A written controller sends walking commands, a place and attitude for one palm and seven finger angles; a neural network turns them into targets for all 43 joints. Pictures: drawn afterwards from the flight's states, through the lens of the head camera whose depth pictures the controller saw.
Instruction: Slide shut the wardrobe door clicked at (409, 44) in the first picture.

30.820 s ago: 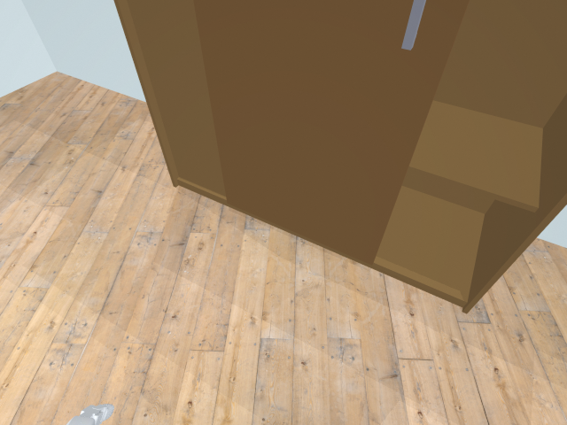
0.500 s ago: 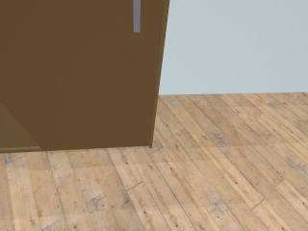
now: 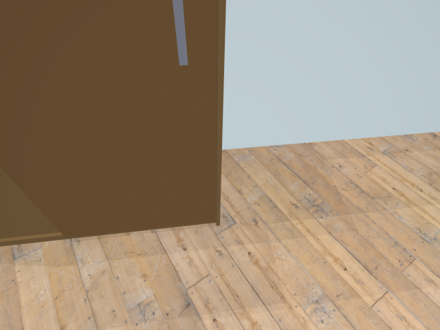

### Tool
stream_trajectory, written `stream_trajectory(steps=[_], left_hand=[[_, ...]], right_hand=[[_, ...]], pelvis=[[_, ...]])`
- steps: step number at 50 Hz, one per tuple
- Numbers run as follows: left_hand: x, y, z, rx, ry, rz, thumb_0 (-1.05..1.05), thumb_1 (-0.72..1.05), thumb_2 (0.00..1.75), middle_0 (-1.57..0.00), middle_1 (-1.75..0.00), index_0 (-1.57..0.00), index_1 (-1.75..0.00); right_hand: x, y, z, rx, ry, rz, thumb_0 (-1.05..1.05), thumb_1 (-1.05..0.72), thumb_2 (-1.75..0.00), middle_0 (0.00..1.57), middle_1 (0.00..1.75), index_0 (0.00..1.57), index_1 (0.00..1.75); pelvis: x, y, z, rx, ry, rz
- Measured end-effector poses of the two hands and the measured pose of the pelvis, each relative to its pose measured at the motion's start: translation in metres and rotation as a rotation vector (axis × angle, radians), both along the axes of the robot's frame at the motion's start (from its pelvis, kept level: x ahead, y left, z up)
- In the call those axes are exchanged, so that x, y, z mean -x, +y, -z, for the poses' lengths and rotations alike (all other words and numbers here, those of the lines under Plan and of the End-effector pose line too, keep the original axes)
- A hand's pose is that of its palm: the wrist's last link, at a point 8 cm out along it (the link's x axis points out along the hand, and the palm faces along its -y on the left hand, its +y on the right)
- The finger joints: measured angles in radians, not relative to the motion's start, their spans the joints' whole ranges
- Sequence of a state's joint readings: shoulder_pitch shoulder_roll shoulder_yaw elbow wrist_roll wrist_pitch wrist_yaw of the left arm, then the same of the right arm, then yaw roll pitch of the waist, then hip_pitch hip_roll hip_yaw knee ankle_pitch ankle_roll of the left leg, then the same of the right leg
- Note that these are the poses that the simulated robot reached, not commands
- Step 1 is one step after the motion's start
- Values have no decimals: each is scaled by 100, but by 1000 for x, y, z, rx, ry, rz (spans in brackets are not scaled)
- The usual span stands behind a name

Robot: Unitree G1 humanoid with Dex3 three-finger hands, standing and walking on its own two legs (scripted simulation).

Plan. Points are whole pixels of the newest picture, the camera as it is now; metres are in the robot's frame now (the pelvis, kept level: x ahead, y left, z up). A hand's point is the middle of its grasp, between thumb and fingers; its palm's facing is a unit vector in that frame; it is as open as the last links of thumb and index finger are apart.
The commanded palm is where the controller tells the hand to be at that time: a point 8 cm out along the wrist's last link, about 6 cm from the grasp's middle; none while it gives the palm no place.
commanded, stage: let the arm hang, fingers relaxed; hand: left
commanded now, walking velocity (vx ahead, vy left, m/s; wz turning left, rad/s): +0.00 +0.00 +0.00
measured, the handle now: (178, 8) +0.69 +0.13 +0.27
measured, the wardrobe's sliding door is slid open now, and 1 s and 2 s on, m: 0.00 0.00 0.00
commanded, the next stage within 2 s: look to check the result in 0.16 s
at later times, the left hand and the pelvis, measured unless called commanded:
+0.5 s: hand out of the picture +0.01 +0.17 -0.18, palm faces +0.00 -0.98 -0.19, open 7.3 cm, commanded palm none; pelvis +0.02 +0.00 +0.00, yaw +0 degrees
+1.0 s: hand out of the picture +0.03 +0.18 -0.18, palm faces -0.01 -0.98 -0.19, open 7.3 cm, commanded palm none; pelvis +0.03 +0.01 +0.00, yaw +0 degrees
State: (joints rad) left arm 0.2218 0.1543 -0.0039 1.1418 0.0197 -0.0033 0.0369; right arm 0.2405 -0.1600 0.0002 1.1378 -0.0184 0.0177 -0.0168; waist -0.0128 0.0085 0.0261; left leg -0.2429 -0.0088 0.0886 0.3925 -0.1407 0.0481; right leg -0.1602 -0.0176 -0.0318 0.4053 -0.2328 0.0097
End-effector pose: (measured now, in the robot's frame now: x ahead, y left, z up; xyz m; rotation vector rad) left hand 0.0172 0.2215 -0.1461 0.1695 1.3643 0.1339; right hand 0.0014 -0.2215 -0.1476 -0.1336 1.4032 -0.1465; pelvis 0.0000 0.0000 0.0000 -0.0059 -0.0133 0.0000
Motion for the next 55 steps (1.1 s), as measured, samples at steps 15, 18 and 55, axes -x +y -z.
stream_trajectory(steps=[15, 18, 55], left_hand=[[-2, 2, 0, 6, 37, -5, 0, 92, 90, -20, -30, -20, -30], [2, 1, 0, 7, 55, -11, 0, 91, 90, -20, -30, -20, -30], [-15, 13, 1, 5, 56, -5, 0, 91, 90, -20, -30, -20, -30]], right_hand=[[-11, -3, -3, 9, 15, -6, 0, -91, -90, 20, 30, 20, 30], [-14, -2, -3, 9, 17, -8, 0, -91, -90, 20, 30, 20, 30], [-35, 4, -6, 22, 10, -13, 0, -91, -90, 20, 30, 20, 30]], pelvis=[[-12, -1, -2, 0, 0, 2], [-14, -1, -2, 0, -2, 2], [-31, 9, -2, -3, -2, 5]])
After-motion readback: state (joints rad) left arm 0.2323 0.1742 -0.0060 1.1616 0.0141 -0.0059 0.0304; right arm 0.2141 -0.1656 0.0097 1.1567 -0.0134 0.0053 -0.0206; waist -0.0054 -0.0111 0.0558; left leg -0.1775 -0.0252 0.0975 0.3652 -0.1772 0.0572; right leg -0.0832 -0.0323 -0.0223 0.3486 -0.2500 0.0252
